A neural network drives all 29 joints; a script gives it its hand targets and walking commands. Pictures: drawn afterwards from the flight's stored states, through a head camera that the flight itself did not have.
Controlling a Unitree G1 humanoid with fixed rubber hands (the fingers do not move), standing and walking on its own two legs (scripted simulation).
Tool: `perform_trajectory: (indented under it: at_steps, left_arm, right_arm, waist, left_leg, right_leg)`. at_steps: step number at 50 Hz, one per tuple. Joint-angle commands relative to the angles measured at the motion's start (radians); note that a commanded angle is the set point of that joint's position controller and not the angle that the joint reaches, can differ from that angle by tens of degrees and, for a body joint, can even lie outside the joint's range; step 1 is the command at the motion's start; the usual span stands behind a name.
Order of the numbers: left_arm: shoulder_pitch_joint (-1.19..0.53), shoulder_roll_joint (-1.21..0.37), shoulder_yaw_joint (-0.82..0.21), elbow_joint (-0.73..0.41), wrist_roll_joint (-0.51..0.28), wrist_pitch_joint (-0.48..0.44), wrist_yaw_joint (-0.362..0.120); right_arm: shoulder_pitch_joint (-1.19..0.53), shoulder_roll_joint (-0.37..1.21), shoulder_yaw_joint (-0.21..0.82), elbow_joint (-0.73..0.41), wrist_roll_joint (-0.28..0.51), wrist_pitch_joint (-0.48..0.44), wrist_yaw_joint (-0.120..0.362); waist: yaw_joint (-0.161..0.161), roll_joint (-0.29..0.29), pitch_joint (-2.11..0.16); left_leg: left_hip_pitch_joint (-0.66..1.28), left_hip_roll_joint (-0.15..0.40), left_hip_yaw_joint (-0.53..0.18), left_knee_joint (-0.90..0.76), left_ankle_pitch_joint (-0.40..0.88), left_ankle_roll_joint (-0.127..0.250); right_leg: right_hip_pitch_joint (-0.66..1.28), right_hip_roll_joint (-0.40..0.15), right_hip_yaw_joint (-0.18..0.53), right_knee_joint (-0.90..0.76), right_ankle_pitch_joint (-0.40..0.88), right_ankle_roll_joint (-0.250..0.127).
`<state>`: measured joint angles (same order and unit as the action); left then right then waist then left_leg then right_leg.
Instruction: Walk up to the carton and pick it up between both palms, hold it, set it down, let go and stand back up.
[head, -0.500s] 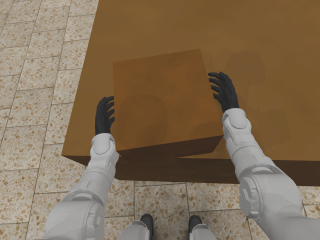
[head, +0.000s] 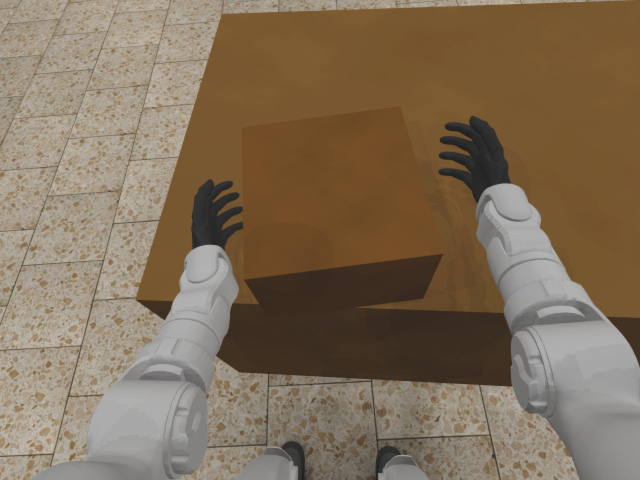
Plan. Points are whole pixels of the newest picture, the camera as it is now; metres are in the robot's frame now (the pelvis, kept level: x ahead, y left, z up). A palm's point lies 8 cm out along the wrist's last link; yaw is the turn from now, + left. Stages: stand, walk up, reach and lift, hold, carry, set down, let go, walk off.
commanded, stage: set down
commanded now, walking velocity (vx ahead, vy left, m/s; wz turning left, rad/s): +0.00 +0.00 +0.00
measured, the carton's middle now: (333, 214) +0.47 +0.04 -0.03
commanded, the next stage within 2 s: none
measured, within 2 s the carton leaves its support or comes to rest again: neither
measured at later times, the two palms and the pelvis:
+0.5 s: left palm (186, 243) +0.36 +0.20 +0.05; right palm (512, 212) +0.42 -0.18 +0.06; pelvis -0.02 +0.02 +0.01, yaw -1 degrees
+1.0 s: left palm (182, 292) +0.31 +0.20 +0.03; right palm (529, 281) +0.35 -0.20 +0.02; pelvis -0.02 +0.02 +0.01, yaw -1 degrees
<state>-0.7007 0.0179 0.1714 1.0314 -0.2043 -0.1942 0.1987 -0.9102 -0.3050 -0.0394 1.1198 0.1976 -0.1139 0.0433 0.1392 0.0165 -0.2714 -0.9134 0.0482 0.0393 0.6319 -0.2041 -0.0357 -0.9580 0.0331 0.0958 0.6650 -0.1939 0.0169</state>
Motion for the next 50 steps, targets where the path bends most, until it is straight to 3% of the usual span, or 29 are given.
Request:
perform_trajectory:
  at_steps: [1,2,10,13,14,16,17,20,22,24,25,26,28,29,30,32,33,34,35,36,38,40,41,42,43,44,47,49,50]
  left_arm:
    - [-0.650,0.341,-0.034,-0.248,-0.012,-0.055,0.004]
    - [-0.490,0.295,-0.052,-0.358,0.005,-0.048,0.007]
    - [-0.304,0.235,-0.055,-0.431,0.042,0.008,0.005]
    - [-0.380,0.241,-0.101,-0.420,0.017,0.036,0.019]
    - [-0.234,0.182,-0.126,-0.545,0.025,0.051,0.016]
    - [-0.309,0.214,-0.105,-0.481,0.035,0.076,0.031]
    - [-0.334,0.212,-0.132,-0.451,0.027,0.083,0.032]
    - [-0.271,0.175,-0.129,-0.479,0.051,0.109,0.046]
    - [-0.294,0.173,-0.160,-0.460,0.027,0.116,0.053]
    - [-0.203,0.160,-0.157,-0.582,0.058,0.136,0.059]
    - [-0.227,0.164,-0.150,-0.463,0.050,0.142,0.058]
    - [-0.256,0.174,-0.176,-0.546,0.036,0.144,0.061]
    - [-0.257,0.178,-0.179,-0.579,0.029,0.143,0.065]
    - [-0.104,0.130,-0.201,-0.634,0.034,0.157,0.063]
    - [-0.266,0.173,-0.173,-0.532,0.048,0.153,0.064]
    - [-0.160,0.148,-0.221,-0.695,0.030,0.144,0.066]
    - [-0.209,0.174,-0.173,-0.610,0.051,0.142,0.070]
    - [-0.168,0.120,-0.237,-0.727,0.032,0.134,0.081]
    - [-0.115,0.130,-0.239,-0.721,0.033,0.131,0.072]
    - [-0.161,0.150,-0.199,-0.569,0.044,0.139,0.064]
    - [-0.154,0.135,-0.234,-0.648,0.023,0.113,0.062]
    - [-0.291,0.164,-0.233,-0.609,0.016,0.107,0.076]
    - [0.055,0.090,-0.244,-0.738,0.038,0.119,0.074]
    - [-0.119,0.137,-0.220,-0.662,0.052,0.126,0.070]
    - [0.049,0.095,-0.233,-0.781,0.041,0.122,0.073]
    - [0.004,0.081,-0.241,-0.741,0.047,0.118,0.065]
    - [0.020,0.105,-0.203,-0.740,0.083,0.115,0.062]
    - [0.120,0.087,-0.238,-0.801,0.074,0.114,0.057]
    - [0.348,0.026,-0.258,-0.860,0.073,0.113,0.043]
  right_arm:
    - [-0.603,-0.193,0.070,-0.274,0.072,-0.050,-0.001]
    - [-0.456,-0.220,0.056,-0.288,0.072,-0.068,0.006]
    - [-0.365,-0.256,0.073,-0.345,0.109,-0.110,0.026]
    - [-0.437,-0.293,0.044,-0.365,0.129,-0.090,0.042]
    - [-0.285,-0.301,0.051,-0.376,0.139,-0.113,0.054]
    - [-0.364,-0.323,0.046,-0.364,0.137,-0.094,0.061]
    - [-0.373,-0.319,0.011,-0.339,0.111,-0.085,0.059]
    - [-0.309,-0.364,0.026,-0.326,0.157,-0.091,0.082]
    - [-0.309,-0.347,0.025,-0.297,0.154,-0.070,0.092]
    - [-0.201,-0.343,0.023,-0.322,0.164,-0.077,0.104]
    - [-0.236,-0.317,0.060,-0.286,0.173,-0.059,0.107]
    - [-0.224,-0.329,0.022,-0.307,0.163,-0.059,0.108]
    - [-0.242,-0.340,0.001,-0.371,0.154,-0.070,0.115]
    - [-0.085,-0.358,-0.008,-0.328,0.143,-0.067,0.121]
    - [-0.230,-0.352,-0.006,-0.305,0.142,-0.058,0.124]
    - [-0.090,-0.351,-0.029,-0.375,0.135,-0.087,0.125]
    - [-0.169,-0.348,-0.042,-0.380,0.123,-0.091,0.123]
    - [-0.119,-0.372,-0.086,-0.411,0.118,-0.112,0.130]
    - [-0.061,-0.361,-0.065,-0.444,0.107,-0.110,0.134]
    - [-0.125,-0.353,-0.056,-0.390,0.099,-0.099,0.134]
    - [-0.063,-0.339,-0.063,-0.448,0.098,-0.115,0.130]
    - [-0.188,-0.353,-0.072,-0.412,0.109,-0.112,0.136]
    - [0.124,-0.373,-0.059,-0.448,0.128,-0.134,0.136]
    - [-0.037,-0.381,-0.090,-0.448,0.101,-0.133,0.133]
    - [0.077,-0.367,-0.065,-0.558,0.121,-0.147,0.134]
    - [0.056,-0.397,-0.091,-0.524,0.112,-0.158,0.134]
    - [0.058,-0.382,-0.071,-0.531,0.110,-0.172,0.144]
    - [0.160,-0.394,-0.074,-0.561,0.119,-0.180,0.143]
    - [0.374,-0.357,-0.014,-0.564,0.153,-0.188,0.145]
  waist:
    - [-0.007,-0.217,-0.927]
    - [-0.047,-0.207,-0.938]
    - [-0.004,-0.185,-0.862]
    - [-0.007,-0.150,-0.814]
    - [-0.031,-0.136,-0.825]
    - [0.003,-0.167,-0.773]
    - [-0.026,-0.166,-0.709]
    - [0.005,-0.137,-0.669]
    - [-0.018,-0.153,-0.605]
    - [-0.019,-0.132,-0.621]
    - [0.015,-0.153,-0.532]
    - [-0.025,-0.132,-0.537]
    - [-0.021,-0.124,-0.574]
    - [-0.050,-0.138,-0.531]
    - [-0.016,-0.148,-0.506]
    - [-0.060,-0.114,-0.532]
    - [-0.020,-0.116,-0.530]
    - [-0.073,-0.082,-0.573]
    - [-0.058,-0.107,-0.573]
    - [-0.022,-0.151,-0.506]
    - [-0.071,-0.142,-0.517]
    - [-0.042,-0.104,-0.534]
    - [-0.085,-0.125,-0.534]
    - [-0.054,-0.119,-0.533]
    - [-0.051,-0.165,-0.594]
    - [-0.087,-0.163,-0.564]
    - [-0.037,-0.132,-0.528]
    - [-0.066,-0.134,-0.493]
    - [-0.085,-0.162,-0.451]
  left_leg:
    - [0.258,-0.072,0.040,0.021,0.294,-0.012]
    - [0.355,-0.063,0.023,0.015,0.380,-0.021]
    - [0.491,-0.047,0.009,-0.011,0.478,-0.030]
    - [0.499,-0.047,0.011,-0.017,0.406,-0.030]
    - [0.598,-0.031,-0.011,-0.022,0.498,-0.046]
    - [0.561,-0.033,0.004,-0.024,0.403,-0.036]
    - [0.499,-0.034,-0.006,-0.037,0.347,-0.035]
    - [0.606,-0.030,-0.013,-0.072,0.356,-0.046]
    - [0.546,-0.038,-0.009,-0.079,0.274,-0.040]
    - [0.593,-0.033,-0.015,-0.093,0.274,-0.037]
    - [0.533,-0.039,-0.010,-0.101,0.195,-0.033]
    - [0.541,-0.043,-0.018,-0.114,0.171,-0.031]
    - [0.556,-0.043,-0.013,-0.115,0.150,-0.032]
    - [0.626,-0.034,-0.031,-0.129,0.216,-0.038]
    - [0.531,-0.043,-0.023,-0.124,0.110,-0.032]
    - [0.589,-0.043,-0.024,-0.127,0.159,-0.031]
    - [0.540,-0.047,-0.022,-0.127,0.087,-0.033]
    - [0.600,-0.030,-0.044,-0.130,0.132,-0.045]
    - [0.608,-0.031,-0.049,-0.134,0.153,-0.039]
    - [0.546,-0.037,-0.033,-0.128,0.086,-0.032]
    - [0.552,-0.044,-0.029,-0.141,0.096,-0.028]
    - [0.485,-0.042,-0.017,-0.131,0.035,-0.028]
    - [0.605,-0.027,-0.049,-0.140,0.148,-0.034]
    - [0.562,-0.033,-0.030,-0.142,0.098,-0.031]
    - [0.598,-0.022,-0.028,-0.124,0.210,-0.026]
    - [0.610,-0.027,-0.034,-0.136,0.209,-0.033]
    - [0.611,-0.028,-0.031,-0.140,0.194,-0.035]
    - [0.611,-0.028,-0.033,-0.141,0.208,-0.030]
    - [0.700,-0.021,-0.039,-0.149,0.291,-0.031]
  right_leg:
    - [0.770,0.021,-0.040,-0.055,0.350,0.012]
    - [0.803,0.030,-0.070,-0.047,0.435,0.013]
    - [0.777,0.048,-0.088,-0.096,0.449,-0.010]
    - [0.711,0.053,-0.094,-0.118,0.316,-0.030]
    - [0.725,0.065,-0.126,-0.128,0.385,-0.035]
    - [0.676,0.067,-0.101,-0.146,0.273,-0.040]
    - [0.671,0.058,-0.092,-0.149,0.242,-0.041]
    - [0.643,0.067,-0.119,-0.173,0.198,-0.054]
    - [0.660,0.058,-0.099,-0.173,0.163,-0.060]
    - [0.704,0.058,-0.092,-0.175,0.183,-0.059]
    - [0.684,0.056,-0.076,-0.183,0.087,-0.062]
    - [0.678,0.047,-0.072,-0.188,0.091,-0.062]
    - [0.674,0.058,-0.094,-0.175,0.074,-0.067]
    - [0.697,0.055,-0.095,-0.188,0.156,-0.069]
    - [0.656,0.046,-0.078,-0.191,0.025,-0.068]
    - [0.701,0.046,-0.079,-0.177,0.096,-0.069]
    - [0.682,0.046,-0.078,-0.177,0.010,-0.073]
    - [0.671,0.054,-0.108,-0.171,0.082,-0.080]
    - [0.673,0.044,-0.092,-0.183,0.113,-0.080]
    - [0.656,0.041,-0.078,-0.190,0.028,-0.078]
    - [0.689,0.038,-0.083,-0.178,0.054,-0.069]
    - [0.645,0.029,-0.090,-0.164,-0.038,-0.074]
    - [0.746,0.045,-0.102,-0.160,0.120,-0.078]
    - [0.683,0.039,-0.098,-0.173,0.048,-0.073]
    - [0.758,0.054,-0.097,-0.158,0.174,-0.070]
    - [0.726,0.055,-0.107,-0.167,0.175,-0.069]
    - [0.715,0.049,-0.095,-0.182,0.147,-0.074]
    - [0.740,0.052,-0.097,-0.172,0.165,-0.072]
    - [0.806,0.054,-0.101,-0.182,0.292,-0.066]
